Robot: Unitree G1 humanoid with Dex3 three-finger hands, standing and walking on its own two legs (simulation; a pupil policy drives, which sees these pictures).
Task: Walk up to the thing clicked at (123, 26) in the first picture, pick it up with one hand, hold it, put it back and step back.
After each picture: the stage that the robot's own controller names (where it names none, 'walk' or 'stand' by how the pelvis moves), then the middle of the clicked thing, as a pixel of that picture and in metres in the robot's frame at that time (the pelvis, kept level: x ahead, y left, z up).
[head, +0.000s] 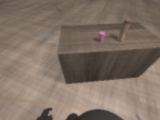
stand; (123, 31) +0.95 -0.31 +0.05
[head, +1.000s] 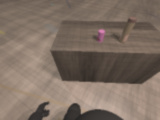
sink last; (126, 31) +0.85 -0.27 +0.08
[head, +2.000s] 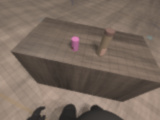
sink last; (104, 44) +0.60 -0.05 +0.08
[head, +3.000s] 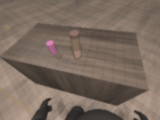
stand; (76, 46) +0.53 +0.18 +0.06
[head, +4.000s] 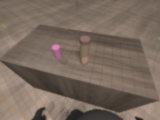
walk; (84, 52) +0.49 +0.10 +0.06
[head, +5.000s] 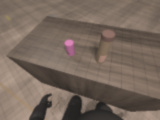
rise first; (103, 49) +0.47 -0.04 +0.10
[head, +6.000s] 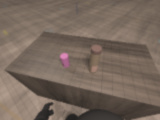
stand; (94, 60) +0.44 +0.00 +0.05
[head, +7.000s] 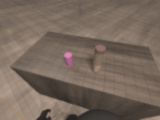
stand; (97, 60) +0.46 -0.02 +0.04
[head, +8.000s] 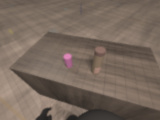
stand; (97, 62) +0.44 -0.02 +0.04
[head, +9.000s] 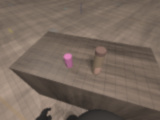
stand; (97, 62) +0.44 -0.02 +0.04
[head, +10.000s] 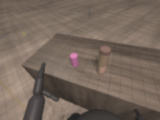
rise first; (102, 61) +0.45 -0.03 +0.05
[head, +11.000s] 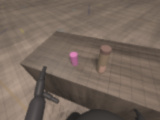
go down; (102, 61) +0.45 -0.03 +0.05
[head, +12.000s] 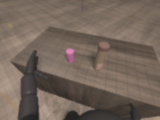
go down; (100, 58) +0.46 -0.05 +0.06
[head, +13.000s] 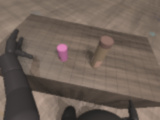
go down; (99, 55) +0.43 -0.05 +0.09
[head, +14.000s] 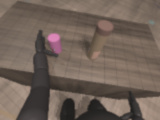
close in; (97, 44) +0.46 -0.04 +0.13
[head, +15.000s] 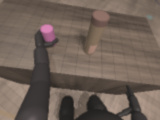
close; (93, 37) +0.48 -0.03 +0.15
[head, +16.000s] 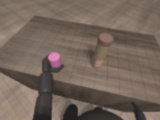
lift; (99, 53) +0.43 -0.03 +0.11
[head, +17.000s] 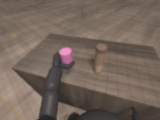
hold; (99, 60) +0.45 -0.03 +0.07
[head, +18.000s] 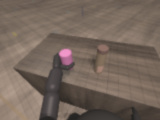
hold; (100, 61) +0.45 -0.04 +0.06
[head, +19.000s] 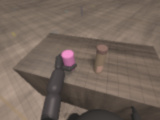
hold; (99, 61) +0.45 -0.04 +0.06
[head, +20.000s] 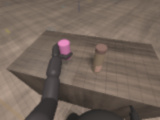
crouch; (98, 60) +0.44 -0.04 +0.06
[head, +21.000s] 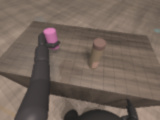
lower; (95, 56) +0.44 -0.04 +0.07
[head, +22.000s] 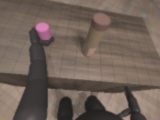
lower; (92, 40) +0.46 -0.03 +0.14
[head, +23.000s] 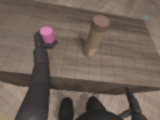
lower; (93, 41) +0.46 -0.03 +0.14
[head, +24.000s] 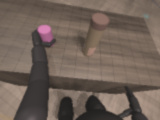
lower; (92, 40) +0.46 -0.03 +0.14
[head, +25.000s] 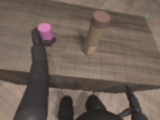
loosen; (93, 38) +0.47 -0.03 +0.15
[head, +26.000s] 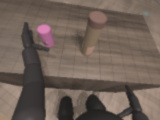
rise; (90, 39) +0.47 -0.02 +0.15
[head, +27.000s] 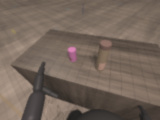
sink last; (102, 57) +0.45 -0.04 +0.09
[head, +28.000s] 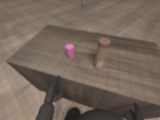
stand; (100, 55) +0.45 -0.03 +0.09
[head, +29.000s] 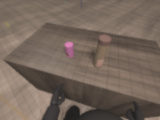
stand; (100, 53) +0.46 -0.03 +0.11
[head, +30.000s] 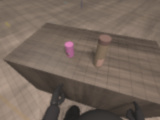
stand; (100, 53) +0.46 -0.03 +0.11
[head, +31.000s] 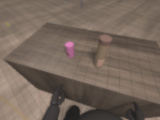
stand; (101, 53) +0.46 -0.03 +0.11
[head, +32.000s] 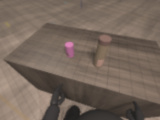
stand; (100, 53) +0.46 -0.03 +0.11
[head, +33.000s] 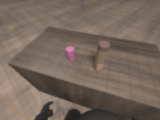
stand; (100, 58) +0.44 -0.03 +0.08
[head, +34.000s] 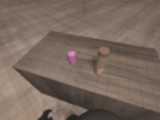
walk; (100, 63) +0.43 -0.04 +0.04
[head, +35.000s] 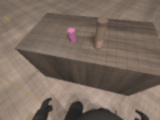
walk; (99, 35) +0.61 -0.02 +0.07
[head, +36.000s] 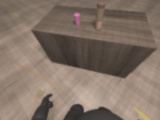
walk; (99, 17) +0.90 +0.00 +0.07
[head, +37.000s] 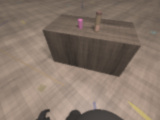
stand; (97, 22) +1.11 +0.02 +0.06
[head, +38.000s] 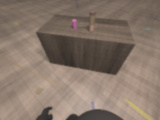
stand; (91, 22) +1.09 +0.06 +0.04
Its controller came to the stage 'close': yes
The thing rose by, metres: 0.00
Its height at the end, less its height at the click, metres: +0.00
